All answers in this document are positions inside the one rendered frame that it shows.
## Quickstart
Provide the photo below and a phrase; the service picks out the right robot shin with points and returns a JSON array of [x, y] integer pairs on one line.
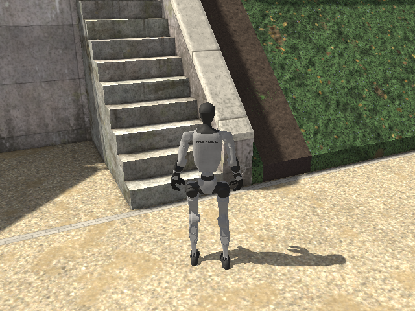
[[225, 238]]

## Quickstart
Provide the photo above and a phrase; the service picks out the robot left hand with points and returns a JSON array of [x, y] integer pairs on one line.
[[173, 182]]

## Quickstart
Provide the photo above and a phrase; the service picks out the right robot upper arm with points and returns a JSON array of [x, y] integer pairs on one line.
[[230, 148]]

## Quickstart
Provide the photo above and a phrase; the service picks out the left robot foot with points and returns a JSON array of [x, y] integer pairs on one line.
[[194, 259]]

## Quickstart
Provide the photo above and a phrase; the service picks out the robot right forearm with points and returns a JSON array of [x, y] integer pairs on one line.
[[236, 171]]

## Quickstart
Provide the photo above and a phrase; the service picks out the left robot upper arm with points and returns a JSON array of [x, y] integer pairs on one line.
[[183, 148]]

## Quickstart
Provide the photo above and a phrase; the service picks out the robot left forearm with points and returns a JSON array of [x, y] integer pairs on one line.
[[177, 171]]

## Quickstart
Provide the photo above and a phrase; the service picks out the robot right hand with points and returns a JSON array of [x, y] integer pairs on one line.
[[233, 182]]

